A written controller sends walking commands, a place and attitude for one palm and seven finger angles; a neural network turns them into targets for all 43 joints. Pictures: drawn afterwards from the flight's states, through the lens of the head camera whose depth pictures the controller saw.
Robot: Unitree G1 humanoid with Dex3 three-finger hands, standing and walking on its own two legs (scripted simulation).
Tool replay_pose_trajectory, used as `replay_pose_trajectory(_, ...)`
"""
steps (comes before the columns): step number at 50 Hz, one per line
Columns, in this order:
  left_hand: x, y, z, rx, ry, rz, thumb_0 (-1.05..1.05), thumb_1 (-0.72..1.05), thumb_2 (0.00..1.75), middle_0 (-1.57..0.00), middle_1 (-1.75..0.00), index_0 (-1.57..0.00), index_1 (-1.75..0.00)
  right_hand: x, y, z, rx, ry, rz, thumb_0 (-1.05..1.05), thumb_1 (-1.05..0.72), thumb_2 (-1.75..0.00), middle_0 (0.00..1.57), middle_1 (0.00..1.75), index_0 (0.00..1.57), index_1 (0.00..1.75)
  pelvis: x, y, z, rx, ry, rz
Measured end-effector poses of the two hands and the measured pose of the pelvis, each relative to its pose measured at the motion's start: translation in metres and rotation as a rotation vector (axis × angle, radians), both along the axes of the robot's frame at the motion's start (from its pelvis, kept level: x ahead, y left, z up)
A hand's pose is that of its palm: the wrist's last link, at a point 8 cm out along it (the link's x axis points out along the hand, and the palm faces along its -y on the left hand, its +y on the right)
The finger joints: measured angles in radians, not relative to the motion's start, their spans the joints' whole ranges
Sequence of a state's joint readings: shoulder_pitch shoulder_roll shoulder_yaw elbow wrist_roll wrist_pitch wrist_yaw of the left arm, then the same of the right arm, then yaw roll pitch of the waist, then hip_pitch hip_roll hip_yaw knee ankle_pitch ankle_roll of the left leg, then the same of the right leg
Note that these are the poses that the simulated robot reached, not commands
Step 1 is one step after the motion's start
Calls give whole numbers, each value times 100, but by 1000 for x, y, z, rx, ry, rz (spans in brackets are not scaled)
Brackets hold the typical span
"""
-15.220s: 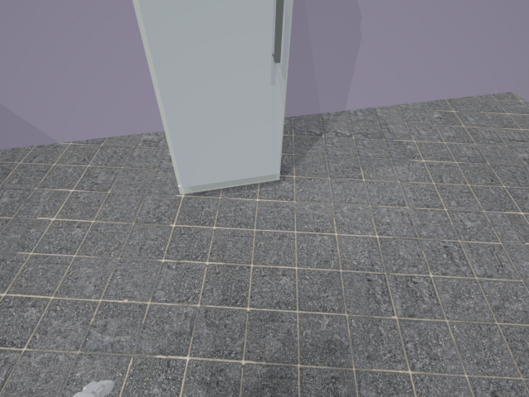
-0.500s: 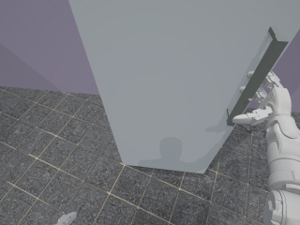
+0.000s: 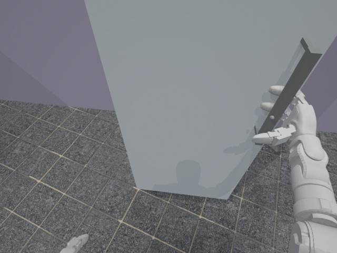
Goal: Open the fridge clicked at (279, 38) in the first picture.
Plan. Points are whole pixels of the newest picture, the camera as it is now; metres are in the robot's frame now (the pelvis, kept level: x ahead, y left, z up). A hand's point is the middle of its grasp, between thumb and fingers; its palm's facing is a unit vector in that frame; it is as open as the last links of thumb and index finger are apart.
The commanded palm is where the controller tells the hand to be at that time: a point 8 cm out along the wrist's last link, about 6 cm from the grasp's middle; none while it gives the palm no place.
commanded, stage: slide the fingers in behind the handle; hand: right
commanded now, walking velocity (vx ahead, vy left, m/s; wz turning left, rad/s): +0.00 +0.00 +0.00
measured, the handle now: (277, 100) +0.48 -0.21 +0.12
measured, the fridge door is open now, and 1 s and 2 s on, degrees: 0 0 0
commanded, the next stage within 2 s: grip the handle and tug to test in 0.34 s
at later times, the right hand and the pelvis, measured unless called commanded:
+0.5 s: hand (275, 118) +0.43 -0.20 +0.11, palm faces +0.03 +1.00 +0.01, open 13.9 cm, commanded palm +0.40 -0.25 +0.12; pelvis -0.01 +0.00 +0.00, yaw +0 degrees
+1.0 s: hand (276, 117) +0.43 -0.20 +0.12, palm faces +0.01 +1.00 +0.01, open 7.4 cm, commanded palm +0.40 -0.25 +0.12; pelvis +0.00 -0.01 +0.00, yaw +0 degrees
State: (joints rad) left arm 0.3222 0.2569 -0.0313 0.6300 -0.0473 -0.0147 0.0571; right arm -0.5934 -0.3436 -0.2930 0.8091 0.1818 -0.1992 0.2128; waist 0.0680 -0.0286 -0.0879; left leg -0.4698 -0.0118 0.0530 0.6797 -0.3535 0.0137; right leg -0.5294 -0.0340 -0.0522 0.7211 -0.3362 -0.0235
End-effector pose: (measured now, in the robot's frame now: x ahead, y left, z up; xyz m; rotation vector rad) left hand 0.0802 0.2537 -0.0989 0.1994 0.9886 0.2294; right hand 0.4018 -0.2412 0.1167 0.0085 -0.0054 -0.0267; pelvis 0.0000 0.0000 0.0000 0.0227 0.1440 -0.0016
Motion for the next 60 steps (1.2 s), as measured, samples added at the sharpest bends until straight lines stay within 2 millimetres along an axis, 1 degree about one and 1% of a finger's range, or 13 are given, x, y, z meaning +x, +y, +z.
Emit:
replay_pose_trajectory(5,1,1,0,-4,-6,-5,1,91,90,-21,-30,-20,-30,-6,-4,4,-16,-11,-9,-1,50,-30,30,120,30,120,-2,2,0,0,-9,-4)
replay_pose_trajectory(11,-1,3,-2,2,7,-13,1,91,90,-21,-30,-20,-30,-8,-4,4,-9,7,3,-1,50,-30,30,120,30,120,-5,3,1,1,-13,-13)
replay_pose_trajectory(18,-8,6,-1,15,22,-9,1,91,90,-21,-30,-20,-30,-4,-2,1,6,8,2,-1,50,-30,30,120,30,120,-8,4,0,0,-7,-12)
replay_pose_trajectory(24,-18,8,-2,24,43,9,1,91,90,-21,-30,-20,-30,2,-8,-3,0,17,-6,-1,50,-30,30,120,30,120,-8,3,-1,2,2,-8)
replay_pose_trajectory(28,-24,8,-2,27,63,22,1,91,90,-21,-30,-20,-30,4,-13,-2,3,9,-3,-1,45,-31,30,120,31,121,-6,2,-1,3,9,-4)
replay_pose_trajectory(33,-26,6,-3,25,75,32,1,91,90,-21,-30,-20,-30,4,-17,0,6,-1,5,-1,32,-37,32,122,32,122,-2,-1,0,5,11,-1)
replay_pose_trajectory(37,-22,2,-3,20,70,30,1,91,90,-21,-30,-20,-30,4,-16,-1,7,2,19,-1,17,-44,33,124,34,125,1,-4,0,7,11,-1)
replay_pose_trajectory(44,-9,-5,0,18,44,11,1,91,90,-21,-30,-20,-30,6,-17,-8,18,26,8,0,-14,-57,37,129,37,129,2,-8,0,7,12,-3)
replay_pose_trajectory(50,2,-10,-1,8,19,-4,1,91,90,-21,-30,-20,-30,4,-12,0,-2,-22,18,0,-41,-69,40,133,40,133,4,-11,0,9,11,-2)
replay_pose_trajectory(54,6,-13,-1,2,14,-11,1,91,90,-21,-30,-20,-30,5,-11,-3,16,11,21,0,-60,-76,42,135,42,136,4,-11,0,8,7,-6)
replay_pose_trajectory(60,7,-12,1,5,5,-17,1,91,90,-21,-30,-20,-30,5,-3,-4,11,14,41,-1,-71,-83,44,138,44,138,2,-9,0,6,4,-5)
